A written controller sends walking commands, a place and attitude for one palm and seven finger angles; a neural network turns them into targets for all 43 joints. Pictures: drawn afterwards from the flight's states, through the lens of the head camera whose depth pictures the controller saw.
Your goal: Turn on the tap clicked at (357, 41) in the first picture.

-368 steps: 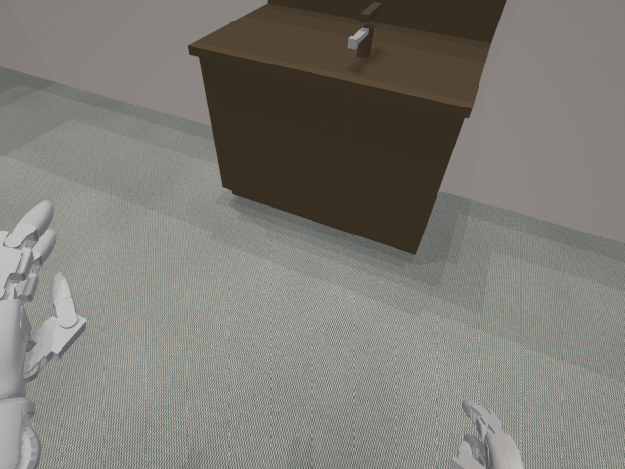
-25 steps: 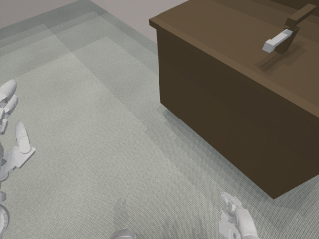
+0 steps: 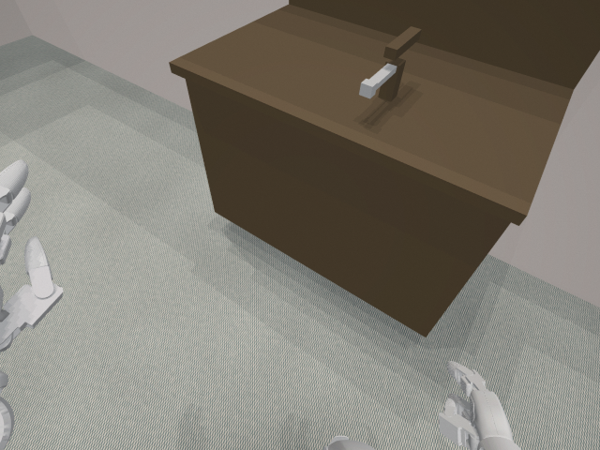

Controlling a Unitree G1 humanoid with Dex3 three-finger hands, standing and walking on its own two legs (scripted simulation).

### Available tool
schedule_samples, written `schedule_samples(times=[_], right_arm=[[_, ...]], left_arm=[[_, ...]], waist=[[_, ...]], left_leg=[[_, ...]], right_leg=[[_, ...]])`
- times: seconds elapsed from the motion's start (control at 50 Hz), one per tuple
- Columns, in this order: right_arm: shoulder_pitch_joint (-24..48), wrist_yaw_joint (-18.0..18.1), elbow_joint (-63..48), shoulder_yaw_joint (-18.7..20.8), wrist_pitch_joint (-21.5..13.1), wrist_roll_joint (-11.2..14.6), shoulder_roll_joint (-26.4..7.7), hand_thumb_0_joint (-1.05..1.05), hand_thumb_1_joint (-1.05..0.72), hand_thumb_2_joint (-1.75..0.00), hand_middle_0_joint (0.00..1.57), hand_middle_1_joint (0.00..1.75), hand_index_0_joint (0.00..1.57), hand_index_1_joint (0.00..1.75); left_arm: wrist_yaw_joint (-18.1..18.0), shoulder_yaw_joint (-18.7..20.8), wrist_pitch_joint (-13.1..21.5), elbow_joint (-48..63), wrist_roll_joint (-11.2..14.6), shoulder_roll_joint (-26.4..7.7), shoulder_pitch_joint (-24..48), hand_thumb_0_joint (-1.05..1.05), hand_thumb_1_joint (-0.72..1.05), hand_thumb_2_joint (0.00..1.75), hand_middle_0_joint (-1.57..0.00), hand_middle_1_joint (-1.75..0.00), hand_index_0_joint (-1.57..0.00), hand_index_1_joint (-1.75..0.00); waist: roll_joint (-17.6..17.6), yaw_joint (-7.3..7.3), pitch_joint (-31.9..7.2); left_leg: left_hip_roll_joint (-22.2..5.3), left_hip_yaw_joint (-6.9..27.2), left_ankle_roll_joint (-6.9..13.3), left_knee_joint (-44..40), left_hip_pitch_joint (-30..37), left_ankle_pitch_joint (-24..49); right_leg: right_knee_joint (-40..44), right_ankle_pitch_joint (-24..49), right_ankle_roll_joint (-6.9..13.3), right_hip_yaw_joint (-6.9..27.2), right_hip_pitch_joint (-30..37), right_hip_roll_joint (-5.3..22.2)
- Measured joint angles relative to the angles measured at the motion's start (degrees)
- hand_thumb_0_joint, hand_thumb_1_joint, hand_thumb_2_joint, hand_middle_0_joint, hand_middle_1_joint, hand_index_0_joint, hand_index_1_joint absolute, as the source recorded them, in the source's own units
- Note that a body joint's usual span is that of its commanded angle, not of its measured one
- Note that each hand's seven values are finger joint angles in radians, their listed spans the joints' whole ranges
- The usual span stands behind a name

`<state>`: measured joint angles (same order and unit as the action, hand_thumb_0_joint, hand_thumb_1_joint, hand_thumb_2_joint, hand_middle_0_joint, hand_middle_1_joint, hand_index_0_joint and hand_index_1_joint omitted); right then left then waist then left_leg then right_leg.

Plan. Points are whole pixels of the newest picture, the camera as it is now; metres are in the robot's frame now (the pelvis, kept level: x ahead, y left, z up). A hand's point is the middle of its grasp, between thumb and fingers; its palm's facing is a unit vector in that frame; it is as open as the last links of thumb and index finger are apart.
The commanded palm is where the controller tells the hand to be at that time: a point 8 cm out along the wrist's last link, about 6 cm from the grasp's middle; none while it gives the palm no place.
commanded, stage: turn to face it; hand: left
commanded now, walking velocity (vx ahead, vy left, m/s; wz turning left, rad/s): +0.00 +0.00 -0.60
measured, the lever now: (368, 88) +0.81 -0.07 +0.07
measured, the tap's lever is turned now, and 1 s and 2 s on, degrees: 0 0 0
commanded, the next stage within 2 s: take the last steps up to it in 1.36 s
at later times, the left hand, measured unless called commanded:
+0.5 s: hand (183, 288) +0.22 +0.14 +0.18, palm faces +0.10 -0.87 -0.49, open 7.4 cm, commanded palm +0.18 +0.19 +0.19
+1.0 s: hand (341, 332) +0.20 -0.01 +0.18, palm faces -0.22 -0.82 -0.53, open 7.4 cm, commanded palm +0.17 +0.07 +0.19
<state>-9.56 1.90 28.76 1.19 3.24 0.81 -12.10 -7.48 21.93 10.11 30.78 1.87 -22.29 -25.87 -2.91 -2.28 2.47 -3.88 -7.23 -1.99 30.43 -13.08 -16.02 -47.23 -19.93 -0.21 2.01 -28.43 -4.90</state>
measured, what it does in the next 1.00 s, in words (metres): walks backwards, turning right: right foot, then left foot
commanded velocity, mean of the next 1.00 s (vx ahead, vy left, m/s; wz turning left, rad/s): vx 0.00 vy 0.00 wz -0.57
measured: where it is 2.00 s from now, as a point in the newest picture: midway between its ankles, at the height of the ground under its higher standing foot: outside the picture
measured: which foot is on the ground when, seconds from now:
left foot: down 0.00-0.16, up 0.18-0.48, down 0.50-0.80, up 0.82-1.00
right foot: up 0.00-0.14, down 0.16-0.52, up 0.54-0.78, down 0.80-1.00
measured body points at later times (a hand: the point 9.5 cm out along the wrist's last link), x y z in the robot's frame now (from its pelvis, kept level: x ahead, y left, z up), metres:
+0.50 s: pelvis -0.05 -0.03 +0.00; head -0.01 -0.04 +0.45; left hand +0.21 +0.18 +0.21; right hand +0.01 -0.33 -0.09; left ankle -0.02 +0.10 -0.73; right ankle +0.01 -0.13 -0.73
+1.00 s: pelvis -0.12 -0.06 +0.00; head -0.08 -0.11 +0.45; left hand +0.20 +0.04 +0.21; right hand -0.12 -0.34 -0.11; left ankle -0.05 +0.08 -0.66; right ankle -0.13 -0.15 -0.73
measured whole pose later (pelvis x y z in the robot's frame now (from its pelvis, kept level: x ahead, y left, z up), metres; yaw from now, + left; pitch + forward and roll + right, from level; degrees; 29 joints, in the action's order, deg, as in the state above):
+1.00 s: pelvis -0.12 -0.06 +0.00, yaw -36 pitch +0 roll +1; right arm -7.7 0.8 32.4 0.4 3.2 0.9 -12.2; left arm -7.7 23.6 11.0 33.6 3.6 -23.8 -30.7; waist 1.1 1.6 8.5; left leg -4.7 -2.2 -5.4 63.3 -28.1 -25.0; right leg -31.3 -12.1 3.9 -1.0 -19.4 -2.1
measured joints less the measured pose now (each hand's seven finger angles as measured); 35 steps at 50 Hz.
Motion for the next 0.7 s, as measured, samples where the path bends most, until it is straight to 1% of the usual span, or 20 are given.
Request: schedule_samples(times=[0.02, 0.04, 0.08, 0.12, 0.16, 0.18, 0.2, 0.24, 0.28, 0.3, 0.34, 0.38, 0.44, 0.5, 0.52, 0.54, 0.58, 0.62, 0.66, 0.7], right_arm=[[-0.2, -0.2, -0.2, -0.2, -0.5, 0.1, 0.7, 0.01, -0.91, -0.89, 0.20, 0.30, 0.20, 0.30], [-0.4, -0.5, -0.3, -0.6, -1.1, 0.4, 1.3, 0.01, -0.91, -0.89, 0.20, 0.30, 0.20, 0.30], [-1.0, -1.1, -0.2, -1.5, -2.4, 0.7, 2.2, 0.01, -0.90, -0.89, 0.20, 0.30, 0.20, 0.30], [-1.5, -1.7, -0.2, -2.4, -3.5, 0.7, 3.0, 0.01, -0.90, -0.89, 0.20, 0.30, 0.20, 0.30], [-2.1, -2.2, -0.3, -3.2, -4.3, 0.7, 3.7, 0.01, -0.90, -0.89, 0.20, 0.30, 0.20, 0.30], [-1.8, -2.3, 0.1, -3.4, -4.5, 0.7, 3.5, 0.01, -0.90, -0.89, 0.21, 0.30, 0.20, 0.30], [-1.1, -2.3, 0.8, -3.5, -4.3, 0.7, 3.2, 0.01, -0.90, -0.89, 0.21, 0.30, 0.20, 0.30], [0.4, -2.1, 2.5, -3.2, -2.9, 0.6, 2.4, 0.01, -0.90, -0.89, 0.21, 0.30, 0.20, 0.30], [1.3, -1.9, 3.4, -2.7, -1.2, 0.3, 1.5, 0.01, -0.90, -0.89, 0.21, 0.30, 0.20, 0.30], [1.5, -1.8, 3.6, -2.3, -0.5, 0.2, 1.0, 0.01, -0.90, -0.89, 0.21, 0.30, 0.20, 0.30], [1.2, -1.4, 3.8, -1.3, 0.3, 0.0, 0.0, 0.01, -0.90, -0.89, 0.21, 0.30, 0.20, 0.30], [0.5, -0.9, 3.8, -0.4, 0.7, -0.1, -0.9, 0.02, -0.90, -0.89, 0.20, 0.30, 0.20, 0.30], [-0.8, -0.5, 3.6, 0.6, 0.8, -0.1, -2.4, 0.02, -0.91, -0.89, 0.20, 0.30, 0.20, 0.30], [-1.7, -0.4, 2.9, 1.0, 0.6, 0.1, -3.9, 0.02, -0.91, -0.89, 0.20, 0.30, 0.20, 0.30], [-1.8, -0.2, 2.7, 1.2, 0.5, 0.0, -3.8, 0.02, -0.91, -0.89, 0.20, 0.30, 0.20, 0.30], [-1.6, 0.0, 2.5, 1.3, 0.3, 0.0, -3.5, 0.02, -0.91, -0.89, 0.20, 0.30, 0.20, 0.30], [-1.6, 0.4, 2.1, 1.2, -0.5, -0.1, -2.4, 0.01, -0.91, -0.90, 0.20, 0.30, 0.19, 0.30], [-1.9, 0.0, 1.7, 1.0, -1.6, 0.2, -1.1, 0.01, -0.91, -0.90, 0.20, 0.30, 0.19, 0.30], [-2.2, -0.7, 1.4, 0.3, -2.7, 0.6, 0.0, 0.01, -0.91, -0.90, 0.20, 0.30, 0.20, 0.30], [-2.3, -1.4, 1.0, -0.8, -3.7, 0.6, 1.2, 0.01, -0.91, -0.89, 0.20, 0.30, 0.20, 0.30]], left_arm=[[0.1, 0.1, 0.0, -0.6, -0.1, 0.2, 0.2, 0.02, 0.89, 0.90, -0.22, -0.30, -0.21, -0.30], [0.0, -0.1, -0.1, -1.1, -0.1, 0.6, 0.4, 0.02, 0.89, 0.90, -0.22, -0.30, -0.21, -0.30], [-0.2, -0.6, -0.4, -1.5, -0.1, 1.5, 0.7, 0.02, 0.89, 0.90, -0.21, -0.30, -0.21, -0.30], [-0.3, -1.0, -0.7, -1.5, 0.0, 1.8, 1.1, 0.02, 0.89, 0.90, -0.21, -0.30, -0.21, -0.30], [-0.2, -1.0, -0.8, -1.2, -0.2, 0.8, 1.9, 0.02, 0.89, 0.90, -0.21, -0.30, -0.21, -0.30], [-0.2, -1.0, -0.6, -1.3, -0.4, 0.6, 2.9, 0.02, 0.89, 0.90, -0.21, -0.30, -0.21, -0.30], [-0.1, -1.2, -0.4, -1.5, -0.4, 0.7, 3.8, 0.02, 0.89, 0.90, -0.21, -0.30, -0.21, -0.30], [0.1, -1.3, -0.5, -1.2, 0.5, 0.9, 4.1, 0.02, 0.89, 0.90, -0.21, -0.30, -0.21, -0.30], [0.2, -0.8, -0.5, 0.1, 1.3, 0.8, 1.8, 0.02, 0.89, 0.90, -0.21, -0.30, -0.21, -0.30], [0.2, -0.5, -0.3, 0.9, 1.5, 0.7, 0.2, 0.02, 0.89, 0.90, -0.22, -0.30, -0.21, -0.30], [0.1, 0.1, 0.0, 2.4, 1.8, 0.0, -2.6, 0.02, 0.89, 0.90, -0.22, -0.30, -0.22, -0.30], [0.0, 0.9, 0.4, 3.6, 1.8, -1.1, -4.6, 0.02, 0.89, 0.90, -0.22, -0.30, -0.22, -0.30], [-0.3, 2.1, 0.9, 4.6, 1.7, -2.5, -5.6, 0.02, 0.89, 0.90, -0.22, -0.30, -0.22, -0.30], [-0.7, 2.5, 1.1, 4.5, 1.4, -2.5, -5.1, 0.01, 0.89, 0.90, -0.22, -0.30, -0.22, -0.30], [-0.6, 2.6, 1.2, 4.1, 1.3, -2.5, -4.3, 0.01, 0.89, 0.90, -0.22, -0.30, -0.22, -0.30], [-0.5, 2.6, 1.2, 3.3, 1.1, -2.3, -3.2, 0.01, 0.89, 0.90, -0.22, -0.30, -0.22, -0.30], [-0.4, 2.5, 1.0, 1.4, 0.3, -1.6, -1.4, 0.01, 0.89, 0.90, -0.22, -0.30, -0.22, -0.30], [-0.4, 1.7, 0.8, 0.0, 0.0, -0.2, -0.4, 0.02, 0.89, 0.90, -0.22, -0.30, -0.21, -0.30], [-0.6, 0.2, 0.3, -0.4, -0.1, 1.5, -0.2, 0.02, 0.89, 0.90, -0.21, -0.30, -0.21, -0.30], [-0.6, -0.9, 0.1, -0.1, -0.1, 2.2, -0.3, 0.02, 0.89, 0.90, -0.21, -0.30, -0.21, -0.30]], waist=[[0.7, -0.19, 0.3], [1.6, -0.53, 0.5], [3.5, -1.39, 1.1], [5.0, -1.72, 2.0], [5.6, -1.49, 2.9], [6.5, -1.14, 3.9], [7.0, -0.46, 5.0], [6.3, 0.52, 6.4], [5.3, 1.61, 7.0], [4.9, 2.19, 7.0], [4.0, 2.99, 6.4], [3.0, 3.29, 5.5], [1.6, 2.77, 3.7], [1.1, 2.47, 1.8], [0.6, 2.39, 1.7], [-0.1, 1.93, 2.0], [-0.2, 1.23, 2.1], [1.0, 1.09, 2.0], [2.5, 0.48, 1.8], [3.8, 0.03, 1.9]], left_leg=[[-0.8, -0.4, -0.2, 0.4, 0.2, -0.5], [-1.7, -0.9, -0.5, 0.7, 0.4, -0.8], [-3.9, -2.1, -1.2, 1.5, 0.6, -1.3], [-6.0, -3.2, -2.1, 3.2, 0.3, -2.1], [-7.9, -3.5, -3.2, 7.1, -1.3, -3.7], [-9.2, -2.8, -3.0, 10.2, -2.8, -4.6], [-9.1, -0.6, -2.8, 14.7, -5.0, -8.1], [-5.9, 3.6, -2.8, 25.2, -9.6, -12.3], [-3.1, 5.4, -3.0, 32.5, -12.8, -11.4], [-2.2, 5.6, -3.1, 33.8, -13.6, -10.6], [-0.9, 5.3, -3.2, 32.0, -13.9, -9.5], [0.0, 4.5, -2.9, 26.3, -12.6, -9.5], [1.2, 3.8, -2.2, 16.1, -9.0, -9.8], [1.7, 3.1, -0.9, 3.5, -3.3, -7.2], [1.8, 2.6, -0.1, 1.0, -2.5, -3.2], [1.9, 1.8, 0.6, 0.9, -2.2, -0.8], [0.9, 0.4, 1.1, 1.6, -1.6, -0.5], [-0.6, -0.3, 0.9, 1.6, -1.0, -1.0], [-2.6, -1.3, 0.2, 1.3, -0.3, -1.1], [-4.6, -2.6, -0.5, 1.3, 0.0, -1.1]], right_leg=[[-4.4, -1.8, -0.8, -1.4, -0.7, 0.9], [-6.2, -3.2, -1.5, -2.8, -0.5, 1.9], [-3.8, -4.5, -2.4, -5.0, 1.8, 3.9], [2.4, -3.4, -2.8, -6.4, 5.5, 5.2], [10.3, 2.0, -2.1, -7.0, 9.8, 6.0], [10.5, 4.6, -0.4, -7.6, 9.6, 5.1], [9.2, 4.7, 1.3, -7.8, 8.7, 4.4], [8.5, 4.3, 3.4, -6.8, 7.3, 3.9], [10.1, 5.6, 4.0, -5.1, 6.8, 3.4], [11.3, 6.6, 3.9, -4.3, 6.7, 3.1], [13.8, 8.6, 4.0, -2.9, 6.8, 2.5], [15.8, 10.3, 4.0, -1.6, 6.7, 2.1], [17.6, 12.1, 3.9, 0.5, 5.9, 1.4], [17.2, 12.9, 3.3, 2.0, 4.5, 0.2], [15.9, 12.2, 2.9, 2.5, 3.6, 0.1], [12.8, 8.0, 2.1, 3.0, 2.6, 0.0], [-0.1, -0.1, 0.1, 1.1, -0.8, 0.4], [-9.8, -3.0, -1.2, -1.5, -2.4, 1.7], [-10.4, -3.8, -2.1, -4.0, -1.2, 3.6], [-5.7, -4.2, -2.7, -5.8, 1.6, 5.1]])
